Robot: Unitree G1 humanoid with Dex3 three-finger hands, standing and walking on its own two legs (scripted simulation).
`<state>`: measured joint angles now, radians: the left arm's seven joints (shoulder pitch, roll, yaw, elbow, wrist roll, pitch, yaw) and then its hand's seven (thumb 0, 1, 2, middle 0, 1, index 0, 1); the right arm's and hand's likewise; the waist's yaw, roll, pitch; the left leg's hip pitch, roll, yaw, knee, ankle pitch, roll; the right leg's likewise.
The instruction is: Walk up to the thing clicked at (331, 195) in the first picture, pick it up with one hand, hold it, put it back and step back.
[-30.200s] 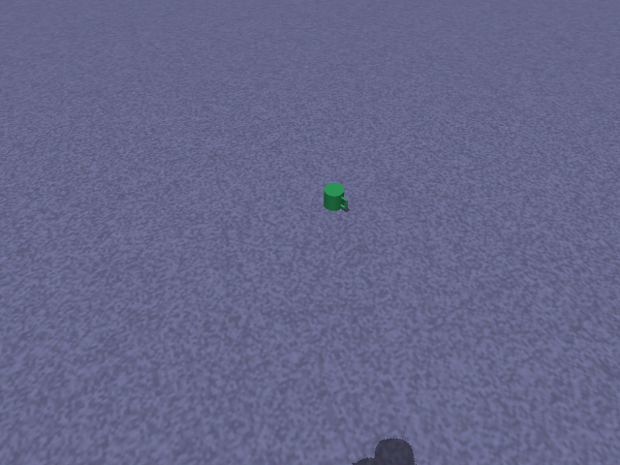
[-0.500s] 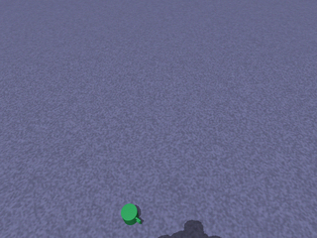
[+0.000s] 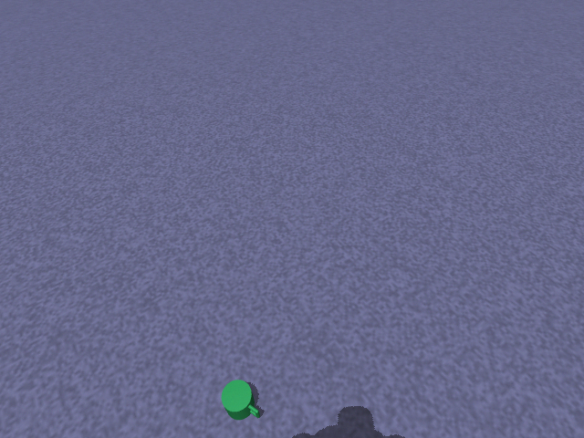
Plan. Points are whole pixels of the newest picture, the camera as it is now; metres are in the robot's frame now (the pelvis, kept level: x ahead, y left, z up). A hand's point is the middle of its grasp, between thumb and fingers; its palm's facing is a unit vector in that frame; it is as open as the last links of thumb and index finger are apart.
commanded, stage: stand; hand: left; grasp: from above
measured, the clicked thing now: (242, 403) +0.38 +0.20 -0.74
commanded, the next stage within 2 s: step back in 0.60 s
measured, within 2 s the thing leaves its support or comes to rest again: neither
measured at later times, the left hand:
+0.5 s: hand out of the picture +0.05 +0.24 -0.16, palm faces -0.01 -0.95 -0.32, open 7.4 cm
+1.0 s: hand out of the picture +0.09 +0.30 -0.18, palm faces -0.04 -0.93 -0.38, open 7.4 cm
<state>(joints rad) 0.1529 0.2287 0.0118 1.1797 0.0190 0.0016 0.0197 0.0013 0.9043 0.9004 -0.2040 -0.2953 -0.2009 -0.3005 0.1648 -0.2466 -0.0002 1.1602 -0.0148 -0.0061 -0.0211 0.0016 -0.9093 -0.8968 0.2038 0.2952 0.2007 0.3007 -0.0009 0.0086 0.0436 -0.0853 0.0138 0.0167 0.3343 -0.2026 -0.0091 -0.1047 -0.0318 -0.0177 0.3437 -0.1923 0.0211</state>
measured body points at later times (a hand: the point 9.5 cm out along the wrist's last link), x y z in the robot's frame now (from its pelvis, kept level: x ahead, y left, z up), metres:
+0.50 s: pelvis -0.01 +0.00 +0.00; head +0.00 +0.00 +0.45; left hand +0.05 +0.29 -0.14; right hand +0.04 -0.28 -0.14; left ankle -0.01 +0.12 -0.75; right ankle +0.00 -0.13 -0.75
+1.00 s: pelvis -0.07 +0.03 -0.02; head +0.00 +0.06 +0.42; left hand +0.09 +0.35 -0.15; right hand +0.00 -0.29 -0.12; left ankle -0.05 +0.13 -0.75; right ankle -0.06 -0.11 -0.69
